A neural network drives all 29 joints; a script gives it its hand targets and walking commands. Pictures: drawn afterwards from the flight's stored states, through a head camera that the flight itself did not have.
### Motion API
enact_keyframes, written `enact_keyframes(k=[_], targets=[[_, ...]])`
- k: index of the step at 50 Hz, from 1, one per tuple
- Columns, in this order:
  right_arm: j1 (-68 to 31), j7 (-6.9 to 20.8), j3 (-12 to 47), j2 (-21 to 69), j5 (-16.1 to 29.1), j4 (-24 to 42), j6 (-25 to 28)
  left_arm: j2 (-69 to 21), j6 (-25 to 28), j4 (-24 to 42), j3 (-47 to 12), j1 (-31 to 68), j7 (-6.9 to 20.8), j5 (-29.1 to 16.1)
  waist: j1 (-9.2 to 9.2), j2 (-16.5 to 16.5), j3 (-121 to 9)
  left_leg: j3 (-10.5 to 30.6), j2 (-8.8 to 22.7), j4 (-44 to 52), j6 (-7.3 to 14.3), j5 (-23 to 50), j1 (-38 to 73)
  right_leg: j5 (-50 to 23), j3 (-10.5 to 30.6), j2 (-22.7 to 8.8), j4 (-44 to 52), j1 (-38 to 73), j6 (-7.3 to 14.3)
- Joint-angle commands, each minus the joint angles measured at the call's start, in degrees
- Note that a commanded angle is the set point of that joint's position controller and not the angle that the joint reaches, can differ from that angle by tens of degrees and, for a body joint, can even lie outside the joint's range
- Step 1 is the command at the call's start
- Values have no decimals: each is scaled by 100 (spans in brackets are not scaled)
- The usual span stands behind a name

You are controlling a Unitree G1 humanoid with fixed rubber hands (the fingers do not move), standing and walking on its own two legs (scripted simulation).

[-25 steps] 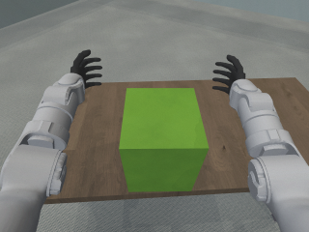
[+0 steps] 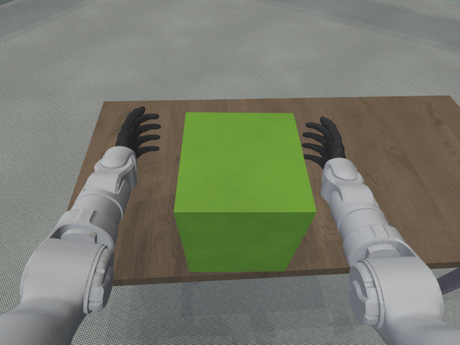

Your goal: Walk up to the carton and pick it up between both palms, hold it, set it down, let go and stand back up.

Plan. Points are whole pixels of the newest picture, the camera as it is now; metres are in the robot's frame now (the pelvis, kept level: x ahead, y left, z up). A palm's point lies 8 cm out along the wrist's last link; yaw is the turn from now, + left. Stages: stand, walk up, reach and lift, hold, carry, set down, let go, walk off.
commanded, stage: reach and lift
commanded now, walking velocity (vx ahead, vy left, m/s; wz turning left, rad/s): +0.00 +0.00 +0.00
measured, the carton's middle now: (238, 197) +0.41 -0.02 +0.00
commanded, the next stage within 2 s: none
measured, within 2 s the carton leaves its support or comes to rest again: leaves its support in 1.70 s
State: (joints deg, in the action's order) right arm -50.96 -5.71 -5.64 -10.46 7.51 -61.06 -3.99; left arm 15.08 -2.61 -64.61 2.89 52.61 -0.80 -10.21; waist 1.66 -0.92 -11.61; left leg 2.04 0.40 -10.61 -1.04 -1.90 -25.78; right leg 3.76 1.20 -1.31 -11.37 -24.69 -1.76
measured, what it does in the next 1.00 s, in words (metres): stands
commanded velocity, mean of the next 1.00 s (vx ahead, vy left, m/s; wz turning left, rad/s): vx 0.00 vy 0.00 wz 0.00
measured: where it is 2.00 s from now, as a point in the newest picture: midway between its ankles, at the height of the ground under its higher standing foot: outside the picture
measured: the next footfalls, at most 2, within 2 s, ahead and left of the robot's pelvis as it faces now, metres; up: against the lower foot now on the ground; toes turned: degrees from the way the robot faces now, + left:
none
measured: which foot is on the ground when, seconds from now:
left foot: down 0.00-1.00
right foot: down 0.00-1.00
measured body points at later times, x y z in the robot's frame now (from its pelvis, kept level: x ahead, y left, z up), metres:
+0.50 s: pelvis +0.03 +0.00 +0.00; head +0.12 -0.01 +0.44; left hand +0.47 +0.16 +0.03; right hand +0.46 -0.17 +0.02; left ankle +0.01 +0.13 -0.75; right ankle +0.00 -0.14 -0.75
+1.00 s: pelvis +0.01 +0.00 +0.00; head +0.08 +0.01 +0.44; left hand +0.45 +0.14 +0.04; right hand +0.44 -0.15 +0.05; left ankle +0.01 +0.13 -0.75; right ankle +0.00 -0.14 -0.75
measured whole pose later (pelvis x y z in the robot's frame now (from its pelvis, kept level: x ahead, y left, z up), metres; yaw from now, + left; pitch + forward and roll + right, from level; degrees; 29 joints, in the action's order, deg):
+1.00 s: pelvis +0.01 +0.00 +0.00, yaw -1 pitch +22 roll +0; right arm -45.9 -5.8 -18.9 -0.4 -7.5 -61.0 9.6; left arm 3.6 9.4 -62.5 16.5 45.9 -3.4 8.2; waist 0.7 0.6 -14.4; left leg 1.2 0.5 -6.3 -0.9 0.0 -28.1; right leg 1.8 2.0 -1.3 -7.7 -27.7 -1.7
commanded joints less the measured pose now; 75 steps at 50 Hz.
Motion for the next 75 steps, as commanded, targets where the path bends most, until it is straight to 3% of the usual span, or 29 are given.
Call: enact_keyframes(k=[1,3,12,15,17,19,22,24,26,27,28,29,33,36,37,41,42,45,47,53,57,59,60,62,63,65,66,68,75], targets=[[-2195,26,-186,-570,-91,389,573,600,484,449,166,2214,-20,150,-1,-103,-2612,-161,-332,-319,-204,790,1446,-755,-186,373,-134,807,-181],[-2236,11,-142,-569,-95,490,729,637,625,532,253,2274,-69,184,-103,-35,-2770,-176,-329,-346,-188,1043,1456,-970,-192,359,-208,763,-183],[-1439,87,-181,-335,-207,149,1411,292,1330,471,60,1564,-47,278,-8,-83,-3168,-104,-282,-623,-281,2866,2022,-2185,-144,439,-249,470,-215],[-1306,46,-118,-292,-209,462,1619,207,1526,733,87,1367,-86,251,-63,-233,-3532,-128,-314,-724,-308,3438,2239,-2682,-123,410,-242,694,-197],[-1432,-18,-140,-280,-265,771,1701,351,1603,806,252,1401,-104,342,-146,-113,-3664,-157,-324,-735,-303,3517,2029,-3064,-123,392,-356,838,-223],[-1201,-21,-193,-268,-347,816,1712,195,1609,918,170,1256,-115,348,-74,-85,-3833,-147,-328,-729,-292,3870,2372,-3244,-153,416,-339,828,-239],[-1026,-18,23,132,-236,860,1795,-127,1700,1000,-10,1054,-96,285,-131,-74,-3661,-195,-317,-697,-316,3776,2138,-3246,-144,405,-349,962,-225],[-965,-14,-119,13,-470,778,1830,41,1715,811,254,965,-104,477,-157,224,-3561,-180,-327,-590,-277,3274,1727,-3293,-128,383,-466,1199,-266],[-929,-26,-154,64,-525,637,1789,58,1685,672,349,980,-92,638,-198,277,-3381,-203,-369,-487,-248,2920,1519,-3259,-152,373,-505,1302,-361],[-958,-51,-184,63,-529,741,1776,56,1682,766,325,939,-80,638,-140,71,-3399,-251,-387,-436,-207,2912,1521,-3287,-119,347,-510,1368,-340],[-945,-62,-222,124,-512,589,1744,59,1652,695,394,924,-100,765,-216,49,-3397,-252,-392,-410,-235,2946,1628,-3243,-111,358,-412,1455,-336],[-1155,-55,-253,142,-473,670,1727,-23,1639,834,285,1189,-100,708,-138,76,-3446,-268,-397,-396,-205,2840,1636,-3211,-126,394,-428,1353,-296],[-1246,-77,-393,192,-675,622,1673,-67,1558,803,466,1281,-138,886,-219,78,-3122,-260,-381,-288,-187,2317,1692,-2457,-171,383,-231,1121,-231],[-1035,-63,-377,387,-769,443,1613,-277,1479,542,501,1008,-106,913,-203,338,-2706,-247,-332,-99,-151,1913,1535,-2207,-212,343,-133,1212,-236],[-1237,-36,-448,429,-805,451,1593,-318,1445,488,561,1135,-82,1052,-213,148,-2561,-293,-333,-65,-131,1765,1409,-1981,-164,337,-66,1109,-245],[-1578,54,-444,871,-845,549,1518,-692,1413,565,666,1396,-57,1214,-262,132,-2496,-354,-303,6,-58,1095,1139,-1441,-224,349,-59,975,-224],[-1630,48,-567,925,-940,587,1521,-795,1420,818,653,1530,-69,1330,-197,-78,-2743,-318,-295,3,-70,1188,1277,-1430,-227,342,-32,931,-173],[-1649,57,-851,1029,-1362,641,1571,-989,1411,910,1009,1636,-106,1659,-220,95,-2859,-347,-332,-43,-98,1231,1507,-1379,-294,362,22,745,-163],[-1620,136,-1040,1437,-1623,546,1529,-1510,1365,801,1004,1609,-36,1985,-152,-119,-2891,-387,-336,53,-81,1099,1610,-1140,-317,401,185,753,-64],[-1865,867,-958,3692,-2457,738,1398,-4075,1222,958,889,1804,507,2740,3,-13,-2537,-361,-342,450,-3,1266,2030,-1005,-433,421,781,597,102],[-1315,1013,-1054,3735,-2876,872,1211,-3965,1052,1113,1073,1292,598,3209,-140,26,-2357,-399,-342,722,-33,1384,2159,-1152,-404,397,1083,786,104],[-1294,1018,-1113,3701,-2975,1055,1185,-4037,998,1026,1125,1157,647,3283,-84,3,-2299,-453,-410,825,3,1475,2159,-1453,-417,391,1215,1032,42],[-1183,1016,-1081,3788,-2972,1140,1165,-4106,1007,1217,1113,1118,658,3239,-34,178,-2409,-428,-378,904,45,1696,2178,-1793,-460,395,1206,1195,9],[-1088,1002,-926,3905,-2882,1368,1132,-4120,988,1672,915,1157,663,3158,24,62,-2690,-441,-390,959,69,2030,2471,-2247,-426,378,1184,1431,27],[-1047,973,-857,3931,-2835,1340,1104,-4137,936,1646,982,1087,651,3166,-99,0,-2707,-452,-412,977,45,2167,2505,-2376,-398,389,1170,1614,55],[-1035,983,-769,3914,-2856,1343,1060,-4220,905,1673,882,1081,644,3144,-55,82,-2638,-468,-382,1004,25,2535,2514,-2616,-429,393,1186,1726,11],[-996,977,-771,3931,-2781,1492,1081,-4346,905,1751,760,1017,638,3097,-61,-99,-2691,-438,-364,954,27,2777,2689,-2716,-397,416,1198,1736,61],[-885,982,-638,4138,-2759,1362,1046,-4408,910,1833,625,1067,621,3019,46,-45,-2560,-390,-340,928,2,2997,2846,-2906,-426,423,1186,1671,81],[-922,941,-320,4238,-2592,1488,980,-4613,814,1899,254,1013,522,2819,-17,-128,-2616,-382,-355,668,-97,3427,3130,-2937,-329,435,1108,1642,135]])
